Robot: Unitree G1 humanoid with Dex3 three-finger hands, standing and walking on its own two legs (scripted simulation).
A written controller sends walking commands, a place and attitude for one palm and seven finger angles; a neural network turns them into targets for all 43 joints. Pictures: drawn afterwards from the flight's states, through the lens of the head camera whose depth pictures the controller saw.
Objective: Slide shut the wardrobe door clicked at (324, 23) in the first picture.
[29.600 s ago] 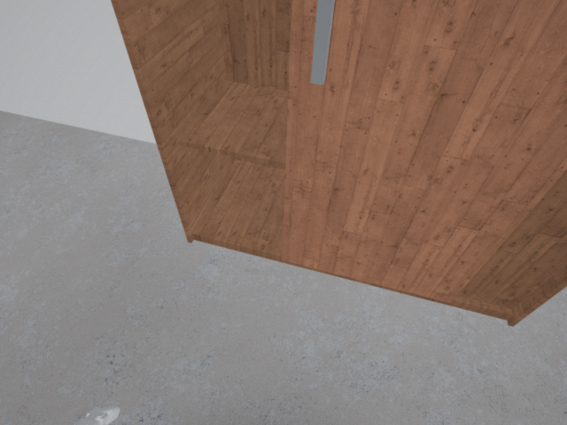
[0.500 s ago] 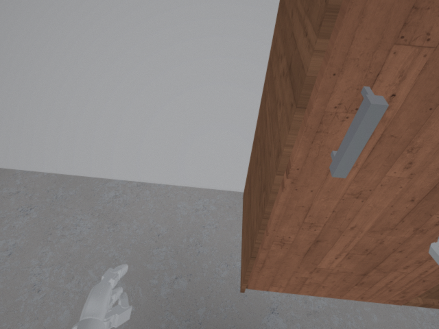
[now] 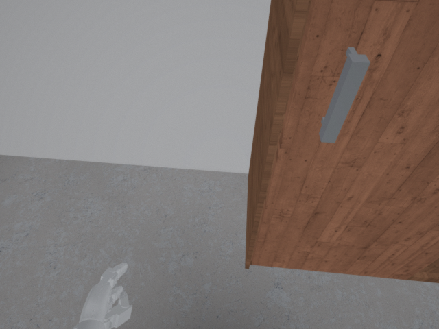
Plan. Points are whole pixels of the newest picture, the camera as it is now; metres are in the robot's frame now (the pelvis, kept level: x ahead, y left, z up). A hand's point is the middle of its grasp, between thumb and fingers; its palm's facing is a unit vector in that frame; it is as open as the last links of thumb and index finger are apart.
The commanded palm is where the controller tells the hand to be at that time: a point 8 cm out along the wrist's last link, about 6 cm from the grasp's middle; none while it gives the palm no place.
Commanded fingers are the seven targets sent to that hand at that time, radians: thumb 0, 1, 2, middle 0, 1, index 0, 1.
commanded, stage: step back with the hand held close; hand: right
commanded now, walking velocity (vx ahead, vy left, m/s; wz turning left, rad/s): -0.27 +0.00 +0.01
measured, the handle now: (338, 96) +0.48 -0.20 +0.19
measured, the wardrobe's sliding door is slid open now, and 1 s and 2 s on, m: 0.01 0.01 0.01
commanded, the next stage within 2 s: stop stepping back and stand still in 0.64 s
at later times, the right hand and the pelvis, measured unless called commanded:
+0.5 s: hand out of the picture +0.15 -0.25 +0.17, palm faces +0.35 +0.81 -0.46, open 7.4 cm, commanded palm +0.08 -0.29 +0.19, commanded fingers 0.00 -0.90 -0.90 0.20 0.30 0.20 0.30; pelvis -0.06 +0.01 +0.00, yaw +0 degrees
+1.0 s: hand out of the picture +0.02 -0.28 +0.18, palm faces +0.41 +0.81 -0.42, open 7.4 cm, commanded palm -0.03 -0.31 +0.19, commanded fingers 0.00 -0.90 -0.90 0.20 0.30 0.20 0.30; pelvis -0.18 -0.02 +0.01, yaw +1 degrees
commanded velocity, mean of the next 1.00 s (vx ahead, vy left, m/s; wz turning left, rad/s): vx -0.21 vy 0.02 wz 0.03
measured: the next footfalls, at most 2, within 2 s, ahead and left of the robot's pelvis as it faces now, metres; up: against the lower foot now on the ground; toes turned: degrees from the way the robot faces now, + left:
left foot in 0.24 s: -0.02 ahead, +0.13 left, +0.00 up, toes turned -5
right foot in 0.66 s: -0.02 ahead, -0.09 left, +0.00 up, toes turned +0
